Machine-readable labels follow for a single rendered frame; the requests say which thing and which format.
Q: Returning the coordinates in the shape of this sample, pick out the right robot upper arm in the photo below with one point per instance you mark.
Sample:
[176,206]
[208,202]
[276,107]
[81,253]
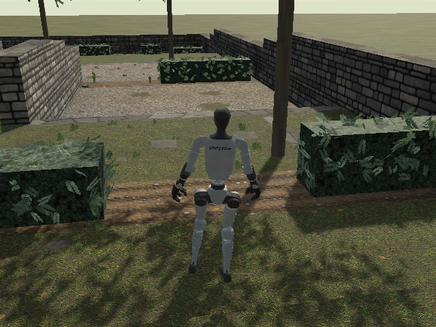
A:
[245,155]

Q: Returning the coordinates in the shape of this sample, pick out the robot left hand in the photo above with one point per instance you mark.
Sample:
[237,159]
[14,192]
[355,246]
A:
[176,192]

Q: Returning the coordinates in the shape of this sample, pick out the right robot forearm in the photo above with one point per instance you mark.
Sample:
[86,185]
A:
[253,179]

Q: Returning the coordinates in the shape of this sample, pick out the left robot upper arm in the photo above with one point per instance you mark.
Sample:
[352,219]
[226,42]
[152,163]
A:
[198,143]

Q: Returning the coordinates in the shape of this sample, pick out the left robot forearm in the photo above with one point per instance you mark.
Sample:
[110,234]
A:
[182,177]

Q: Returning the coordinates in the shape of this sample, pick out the robot left shin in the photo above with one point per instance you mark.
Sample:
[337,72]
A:
[196,242]

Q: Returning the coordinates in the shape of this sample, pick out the robot right hand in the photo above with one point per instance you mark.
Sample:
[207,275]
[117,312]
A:
[256,191]

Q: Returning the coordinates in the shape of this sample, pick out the robot head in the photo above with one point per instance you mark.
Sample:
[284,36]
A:
[221,119]

